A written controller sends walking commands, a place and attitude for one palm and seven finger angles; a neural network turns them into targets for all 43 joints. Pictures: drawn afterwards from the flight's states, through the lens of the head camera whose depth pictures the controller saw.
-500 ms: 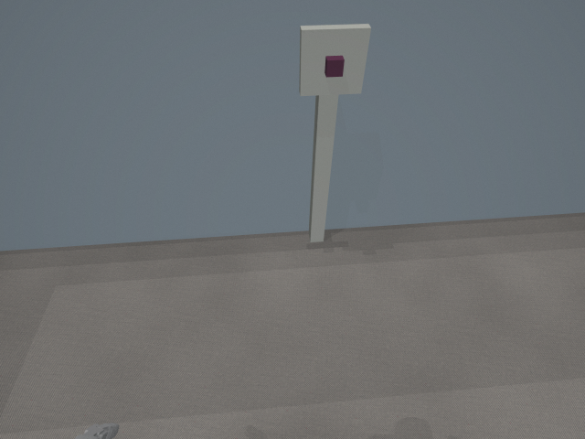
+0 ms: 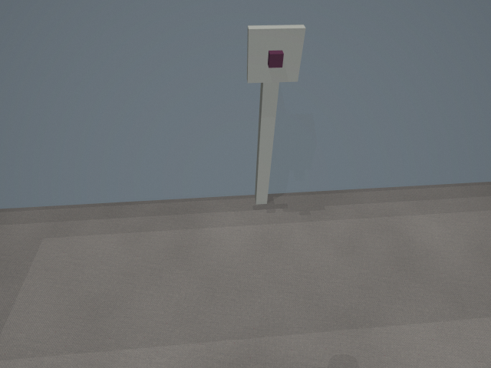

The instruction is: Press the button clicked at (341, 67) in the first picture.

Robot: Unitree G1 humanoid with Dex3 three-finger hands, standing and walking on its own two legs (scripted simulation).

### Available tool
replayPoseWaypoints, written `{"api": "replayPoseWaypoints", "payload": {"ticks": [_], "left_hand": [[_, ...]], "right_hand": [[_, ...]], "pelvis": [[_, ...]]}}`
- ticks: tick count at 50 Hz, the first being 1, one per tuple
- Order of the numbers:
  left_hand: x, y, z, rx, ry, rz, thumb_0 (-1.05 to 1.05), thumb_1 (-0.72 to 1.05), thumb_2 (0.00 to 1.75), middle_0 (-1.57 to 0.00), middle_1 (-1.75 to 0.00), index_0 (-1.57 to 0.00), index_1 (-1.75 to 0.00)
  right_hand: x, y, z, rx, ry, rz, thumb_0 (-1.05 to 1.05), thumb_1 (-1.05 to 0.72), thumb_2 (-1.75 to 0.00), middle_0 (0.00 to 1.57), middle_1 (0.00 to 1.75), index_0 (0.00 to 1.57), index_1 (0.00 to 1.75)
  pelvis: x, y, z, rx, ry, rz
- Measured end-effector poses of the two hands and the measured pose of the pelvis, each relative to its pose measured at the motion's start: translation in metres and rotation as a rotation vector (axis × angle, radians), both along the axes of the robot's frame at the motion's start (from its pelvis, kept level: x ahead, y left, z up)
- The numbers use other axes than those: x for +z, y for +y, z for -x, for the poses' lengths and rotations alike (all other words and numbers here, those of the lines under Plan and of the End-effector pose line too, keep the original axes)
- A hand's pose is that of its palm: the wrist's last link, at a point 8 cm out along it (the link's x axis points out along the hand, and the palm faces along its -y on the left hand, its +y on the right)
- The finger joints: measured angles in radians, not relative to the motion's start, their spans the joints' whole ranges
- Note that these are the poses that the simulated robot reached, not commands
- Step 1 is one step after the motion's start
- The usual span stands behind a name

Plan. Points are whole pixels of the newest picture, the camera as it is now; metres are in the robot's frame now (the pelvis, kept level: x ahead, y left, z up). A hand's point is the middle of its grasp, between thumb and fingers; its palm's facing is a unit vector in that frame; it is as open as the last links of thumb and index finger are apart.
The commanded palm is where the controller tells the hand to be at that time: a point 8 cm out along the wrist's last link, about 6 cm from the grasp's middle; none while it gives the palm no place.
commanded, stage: stand and wait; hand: left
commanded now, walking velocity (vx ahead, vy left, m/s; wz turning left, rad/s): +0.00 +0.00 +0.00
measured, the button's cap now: (275, 58) +1.02 -0.03 +0.04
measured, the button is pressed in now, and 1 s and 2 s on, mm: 0 0 0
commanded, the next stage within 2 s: look at it before walking up in 0.32 s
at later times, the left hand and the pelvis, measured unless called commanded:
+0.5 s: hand out of the picture +0.07 +0.24 -0.15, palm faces -0.03 -0.94 -0.33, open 7.4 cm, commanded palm none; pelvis -0.01 +0.00 +0.00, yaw +0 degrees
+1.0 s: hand out of the picture +0.06 +0.24 -0.16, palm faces -0.04 -0.95 -0.32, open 7.4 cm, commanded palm none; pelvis -0.01 +0.00 +0.00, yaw -1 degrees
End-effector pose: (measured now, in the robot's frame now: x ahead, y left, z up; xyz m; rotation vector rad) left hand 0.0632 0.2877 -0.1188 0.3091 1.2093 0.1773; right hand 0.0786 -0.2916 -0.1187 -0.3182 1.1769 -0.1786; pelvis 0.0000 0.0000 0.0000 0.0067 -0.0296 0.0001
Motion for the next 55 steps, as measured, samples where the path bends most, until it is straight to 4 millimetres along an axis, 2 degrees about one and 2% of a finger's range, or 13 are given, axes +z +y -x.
{"api": "replayPoseWaypoints", "payload": {"ticks": [7,13,28,55], "left_hand": [[0.001,0.001,0.009,0.006,0.022,-0.008,0.01,0.9,0.9,-0.21,-0.3,-0.2,-0.3],[0.002,0.001,0.008,0.003,0.016,-0.01,0.01,0.9,0.9,-0.21,-0.3,-0.2,-0.3],[0.004,-0.004,0.001,-0.007,-0.015,-0.003,0.01,0.9,0.9,-0.21,-0.3,-0.2,-0.3],[-0.001,-0.001,0.012,-0.001,0.033,0.004,0.01,0.9,0.9,-0.21,-0.3,-0.2,-0.3]], "right_hand": [[-0.003,-0.005,0.021,-0.019,0.047,0.003,0.0,-0.91,-0.9,0.2,0.3,0.2,0.3],[-0.004,-0.004,0.028,-0.024,0.059,-0.006,0.0,-0.91,-0.9,0.2,0.3,0.2,0.3],[-0.003,0.001,0.022,-0.021,0.027,-0.021,0.0,-0.91,-0.9,0.2,0.3,0.2,0.3],[0.0,0.001,0.023,-0.027,0.048,-0.007,0.0,-0.91,-0.9,0.2,0.3,0.2,0.3]], "pelvis": [[0.001,-0.002,0.004,0.0,-0.003,0.0],[0.001,-0.003,0.006,-0.001,-0.002,0.0],[0.002,-0.004,0.008,-0.004,-0.005,-0.001],[0.004,-0.001,0.006,-0.014,0.001,0.001]]}}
